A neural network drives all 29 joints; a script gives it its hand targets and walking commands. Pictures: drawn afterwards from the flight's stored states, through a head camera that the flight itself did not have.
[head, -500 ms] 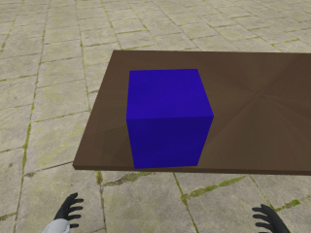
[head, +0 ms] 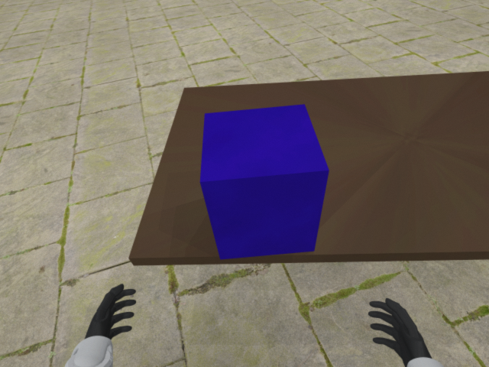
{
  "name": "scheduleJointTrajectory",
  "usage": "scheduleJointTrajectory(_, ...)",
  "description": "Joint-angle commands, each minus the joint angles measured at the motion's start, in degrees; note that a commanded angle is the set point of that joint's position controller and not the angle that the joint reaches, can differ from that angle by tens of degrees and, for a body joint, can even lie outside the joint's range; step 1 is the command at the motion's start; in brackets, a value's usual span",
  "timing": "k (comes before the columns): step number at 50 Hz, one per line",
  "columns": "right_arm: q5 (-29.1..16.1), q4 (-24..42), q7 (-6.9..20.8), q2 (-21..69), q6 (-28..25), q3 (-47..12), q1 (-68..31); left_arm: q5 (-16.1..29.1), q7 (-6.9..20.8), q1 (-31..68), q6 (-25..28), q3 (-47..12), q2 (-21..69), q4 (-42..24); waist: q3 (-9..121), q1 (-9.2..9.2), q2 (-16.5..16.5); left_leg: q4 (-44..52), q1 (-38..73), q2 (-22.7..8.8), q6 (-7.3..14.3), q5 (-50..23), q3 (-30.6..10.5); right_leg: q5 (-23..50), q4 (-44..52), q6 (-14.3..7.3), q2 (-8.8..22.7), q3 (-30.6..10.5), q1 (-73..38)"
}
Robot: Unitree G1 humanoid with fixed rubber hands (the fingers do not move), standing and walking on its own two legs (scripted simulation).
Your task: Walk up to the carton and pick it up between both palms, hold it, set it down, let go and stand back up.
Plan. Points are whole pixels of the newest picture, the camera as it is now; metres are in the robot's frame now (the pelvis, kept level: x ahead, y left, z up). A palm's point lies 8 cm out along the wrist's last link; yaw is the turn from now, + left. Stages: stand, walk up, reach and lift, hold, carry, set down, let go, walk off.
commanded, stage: reach and lift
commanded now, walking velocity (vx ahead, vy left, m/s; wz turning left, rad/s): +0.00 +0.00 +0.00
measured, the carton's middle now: (261, 184) +0.46 +0.01 +0.01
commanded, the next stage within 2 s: none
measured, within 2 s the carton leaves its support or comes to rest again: neither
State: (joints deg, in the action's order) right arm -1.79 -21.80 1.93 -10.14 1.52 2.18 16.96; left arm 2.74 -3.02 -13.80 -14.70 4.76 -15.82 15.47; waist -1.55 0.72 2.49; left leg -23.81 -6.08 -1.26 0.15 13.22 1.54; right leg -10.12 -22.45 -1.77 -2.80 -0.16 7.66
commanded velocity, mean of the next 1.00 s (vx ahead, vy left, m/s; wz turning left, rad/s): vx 0.00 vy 0.00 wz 0.00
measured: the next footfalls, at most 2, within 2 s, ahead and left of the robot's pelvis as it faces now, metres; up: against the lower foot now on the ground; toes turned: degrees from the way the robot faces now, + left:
none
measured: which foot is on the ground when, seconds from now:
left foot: down 0.00-1.00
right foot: down 0.00-1.00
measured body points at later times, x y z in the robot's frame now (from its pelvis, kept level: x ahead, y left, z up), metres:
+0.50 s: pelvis +0.02 +0.00 +0.00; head +0.03 +0.03 +0.45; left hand +0.18 +0.24 -0.01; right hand +0.21 -0.17 -0.01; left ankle +0.00 +0.12 -0.74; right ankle +0.03 -0.09 -0.74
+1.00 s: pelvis +0.01 +0.01 +0.01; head +0.02 +0.06 +0.45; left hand +0.23 +0.20 -0.01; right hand +0.25 -0.20 +0.04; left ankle +0.00 +0.12 -0.74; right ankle +0.03 -0.09 -0.74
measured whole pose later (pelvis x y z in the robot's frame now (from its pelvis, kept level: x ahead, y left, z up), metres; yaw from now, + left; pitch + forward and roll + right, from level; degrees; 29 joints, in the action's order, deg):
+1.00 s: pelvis +0.01 +0.01 +0.01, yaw -1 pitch -2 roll +0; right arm -16.8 -6.9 4.9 -13.6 1.7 1.5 11.5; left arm 6.2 -13.4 -12.8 -10.6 -6.0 -10.5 -1.0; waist -4.4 4.2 -7.5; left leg -17.6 -5.2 -0.5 -0.2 10.2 2.9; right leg -8.2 -18.7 -2.0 -2.1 -1.6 8.2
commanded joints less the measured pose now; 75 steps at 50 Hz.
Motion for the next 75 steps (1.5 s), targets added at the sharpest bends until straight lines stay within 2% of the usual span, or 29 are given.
scheduleJointTrajectory(1,-2.70,19.85,-0.35,-8.17,-4.06,2.37,-0.87,5.68,0.87,-1.96,4.18,1.20,-6.18,-8.42,-1.64,2.89,-13.99,9.16,-5.30,2.19,0.97,-5.44,3.93,2.97,6.94,3.64,3.83,-0.48,-5.67)
scheduleJointTrajectory(3,-3.90,21.03,-0.46,-6.95,-4.48,0.51,0.24,6.76,1.69,-1.87,6.10,2.40,-5.09,-7.81,-1.01,3.90,-14.75,8.47,-2.99,2.74,1.33,-7.28,3.57,6.99,7.70,4.19,4.65,-1.81,-4.89)
scheduleJointTrajectory(4,-4.62,20.43,-0.27,-7.11,-4.27,0.07,1.47,6.25,1.81,-2.05,7.02,2.13,-5.06,-8.70,-1.11,2.67,-14.71,8.28,-1.51,2.86,1.34,-6.59,2.54,7.20,8.12,4.14,5.27,-2.87,-4.48)
scheduleJointTrajectory(6,-5.81,21.82,0.06,-6.79,-3.89,-1.90,1.75,6.02,1.64,-0.44,7.99,3.65,-6.15,-10.80,-1.81,3.44,-10.30,8.89,-0.71,2.98,1.04,-6.26,2.20,3.24,9.31,3.54,6.04,-3.72,-2.88)
scheduleJointTrajectory(9,-6.59,23.43,0.25,-5.12,-4.48,-2.51,2.05,6.22,0.86,2.09,10.39,3.03,-6.71,-14.95,-0.05,2.91,-7.89,8.99,-0.75,3.11,1.26,-4.97,1.78,-1.89,9.59,2.55,5.75,-3.90,-1.81)
scheduleJointTrajectory(11,-7.94,24.20,0.20,-3.87,-5.82,-2.29,3.51,6.01,-0.51,1.41,12.52,3.09,-7.74,-20.78,3.99,3.98,-2.36,7.94,-1.26,3.43,0.23,-6.65,1.91,1.46,8.25,2.07,6.36,-5.42,-3.98)
scheduleJointTrajectory(13,-8.69,22.73,-0.04,-3.52,-7.40,-1.38,4.27,5.02,-2.21,1.04,14.71,0.97,-7.85,-26.38,5.31,3.14,2.99,7.46,0.59,2.99,-0.86,-10.08,1.88,3.52,7.33,1.27,5.83,-4.71,-3.95)
scheduleJointTrajectory(18,-8.67,21.64,-0.88,-2.13,-11.00,0.72,7.69,6.75,-4.42,-4.43,18.10,-3.56,-7.56,-30.18,10.62,0.82,9.33,5.26,1.93,2.21,-2.62,-14.21,0.77,7.67,5.49,-0.76,5.22,-4.21,-5.96)
scheduleJointTrajectory(20,-8.41,20.16,-1.23,-3.00,-12.08,0.81,8.50,6.73,-4.43,-6.27,18.64,-5.03,-6.48,-30.58,9.51,-0.45,7.01,4.51,3.06,1.98,-3.01,-18.61,0.56,10.61,5.21,-0.47,3.99,-2.94,-6.00)
scheduleJointTrajectory(23,-8.87,20.75,-1.74,-5.11,-13.05,1.83,9.54,6.64,-4.33,-11.38,18.04,-6.48,-4.60,-30.58,8.30,-0.24,8.30,4.17,5.45,0.96,-4.33,-23.97,0.09,12.22,5.80,-1.48,2.84,-2.22,-5.72)
scheduleJointTrajectory(25,-8.61,23.62,-2.17,-6.33,-13.63,2.33,9.33,7.28,-3.22,-14.79,17.77,-6.69,-2.97,-28.31,3.76,-0.32,0.71,4.67,5.63,0.99,-3.72,-25.86,-0.38,13.09,6.97,-0.76,1.98,-1.46,-5.69)
scheduleJointTrajectory(29,-8.94,31.57,-1.99,-10.21,-13.50,1.45,5.91,8.29,-1.94,-14.29,18.37,-6.01,0.82,-25.81,-0.40,2.76,-10.19,6.06,5.60,0.24,-3.02,-27.04,-1.18,11.38,7.75,-0.43,-0.30,-1.04,-3.37)
scheduleJointTrajectory(33,-11.43,38.11,0.24,-12.13,-11.91,1.84,1.78,9.66,-3.34,-10.14,18.49,-8.65,4.63,-28.07,-2.25,3.88,-14.15,8.93,2.41,-1.15,-2.43,-19.39,-2.23,4.27,8.66,-1.36,-1.48,-0.89,-1.24)
scheduleJointTrajectory(38,-12.39,34.14,2.35,-11.84,-7.71,1.23,-2.70,7.20,-5.86,0.10,16.84,-9.42,3.32,-27.55,-1.23,2.84,-8.87,10.88,-1.09,-1.36,-1.42,-7.32,-2.33,-1.11,8.55,-1.78,0.15,-2.87,-1.20)
scheduleJointTrajectory(40,-13.50,31.73,2.71,-10.71,-6.27,1.78,-3.13,5.02,-7.47,1.62,15.38,-8.76,2.74,-29.95,0.81,2.96,-3.46,12.04,-1.43,-1.54,-1.52,-2.52,-2.41,-2.26,8.59,-2.07,0.86,-3.82,-2.86)
scheduleJointTrajectory(41,-14.48,28.31,3.21,-10.67,-5.21,1.25,-4.32,3.67,-8.49,3.88,14.15,-8.62,2.34,-31.32,1.91,3.27,2.48,13.77,-3.13,-2.67,-1.92,2.25,-4.11,-1.64,7.08,-2.16,0.72,-3.97,-3.85)
scheduleJointTrajectory(43,-14.80,24.53,3.36,-11.14,-3.31,2.09,-9.87,2.39,-10.13,11.24,11.68,-8.44,2.81,-33.13,4.20,3.45,9.32,14.52,-4.21,-2.55,-2.20,8.40,-3.87,-3.26,5.96,-2.13,1.71,-4.24,-3.99)
scheduleJointTrajectory(46,-16.16,21.70,2.98,-10.46,-1.65,3.19,-14.71,1.49,-12.11,17.75,7.84,-6.83,1.87,-38.08,6.98,2.47,16.02,13.73,-3.71,-2.04,-2.33,9.77,-2.19,-3.80,4.38,-1.73,2.89,-4.53,-3.09)
scheduleJointTrajectory(48,-15.53,23.18,1.79,-10.85,-0.82,4.51,-18.16,2.56,-12.48,20.97,5.76,-5.64,0.58,-39.50,9.72,2.57,13.00,12.35,-2.68,-1.07,-2.09,8.00,-1.74,-3.45,4.65,-1.74,2.98,-5.08,-3.26)
scheduleJointTrajectory(50,-15.60,22.71,0.44,-11.38,-0.47,5.39,-18.98,4.48,-11.30,20.69,3.20,-5.61,0.62,-38.67,11.34,0.72,9.28,9.34,-0.13,0.00,-2.22,-1.09,-0.51,2.29,5.24,-1.51,2.94,-4.15,-3.96)
scheduleJointTrajectory(51,-15.77,23.11,-0.38,-11.74,0.07,5.19,-20.80,4.75,-10.80,21.35,2.08,-4.87,0.26,-36.71,12.08,1.19,7.83,7.99,0.66,1.03,-2.18,-4.03,0.16,3.08,5.55,-1.22,3.78,-4.65,-4.03)
scheduleJointTrajectory(55,-15.04,32.30,-4.48,-13.63,1.09,4.07,-22.22,9.54,-5.08,18.18,-0.89,-1.11,-0.98,-31.86,15.51,0.38,-7.65,6.49,0.84,2.64,-0.64,-16.17,0.61,20.67,4.38,2.39,3.27,-3.89,-9.80)
scheduleJointTrajectory(59,-14.76,38.19,-7.96,-15.80,2.13,-0.31,-24.74,11.34,1.25,14.85,-2.64,5.41,-0.35,-22.71,17.39,2.93,-20.85,6.94,0.50,2.79,0.33,-21.52,0.25,43.99,2.00,5.99,4.21,-4.30,-16.38)
scheduleJointTrajectory(62,-13.48,40.92,-8.86,-16.37,2.66,-1.47,-25.79,11.57,4.06,15.46,-1.87,7.46,1.02,-20.73,18.21,2.58,-25.01,8.62,0.24,2.58,1.14,-20.70,-0.26,46.70,1.85,7.03,4.39,-4.20,-17.19)
scheduleJointTrajectory(66,-16.64,38.71,-8.17,-16.51,2.85,-3.41,-24.27,9.07,3.69,18.42,-0.23,10.21,-0.77,-29.23,20.92,2.06,-18.71,7.28,3.89,2.54,0.32,-26.76,-0.19,42.51,2.23,5.73,3.46,-3.90,-16.27)
scheduleJointTrajectory(70,-18.60,30.82,-6.60,-14.63,4.60,-2.57,-28.20,6.84,1.70,26.20,-1.08,10.15,-4.33,-35.29,18.20,2.76,-3.88,6.50,4.87,2.20,-1.62,-26.20,0.40,26.36,4.27,2.53,2.99,-3.98,-9.74)
scheduleJointTrajectory(73,-19.74,24.79,-5.29,-11.85,6.81,0.46,-38.79,7.17,-0.80,40.66,-2.80,6.67,-7.35,-38.31,18.18,0.66,8.31,6.49,3.18,2.05,-2.51,-15.96,0.05,8.45,5.76,0.71,3.76,-4.42,-3.24)
scheduleJointTrajectory(74,-20.31,22.99,-4.58,-12.24,7.25,1.92,-38.74,7.47,-2.02,40.80,-4.12,4.53,-6.31,-40.74,17.02,0.43,12.47,6.54,3.92,1.39,-3.34,-16.55,-0.30,7.58,5.85,-0.13,3.58,-4.37,-1.00)
scheduleJointTrajectory(75,-20.92,19.63,-4.24,-12.70,8.09,2.04,-38.48,7.14,-2.43,40.53,-5.75,3.84,-6.24,-39.53,17.25,-0.32,12.27,6.30,5.31,1.44,-3.46,-16.93,-0.59,7.43,6.45,-0.55,3.20,-4.19,-0.77)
